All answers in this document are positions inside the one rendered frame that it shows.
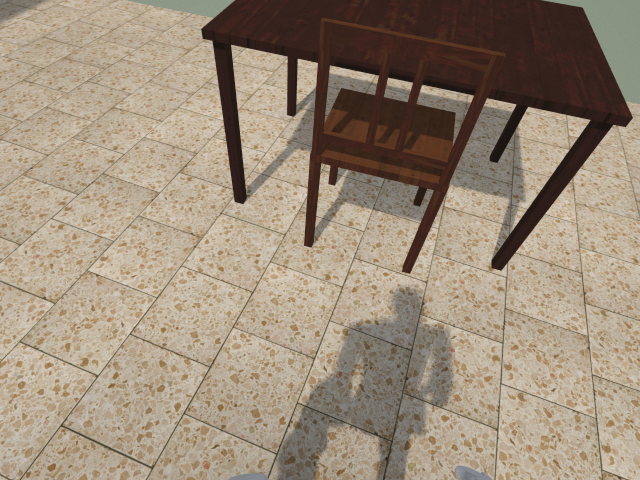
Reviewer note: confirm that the chair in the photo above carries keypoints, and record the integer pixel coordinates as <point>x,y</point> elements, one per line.
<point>388,138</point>

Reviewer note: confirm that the table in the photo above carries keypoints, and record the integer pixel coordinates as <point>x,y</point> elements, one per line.
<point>553,62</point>

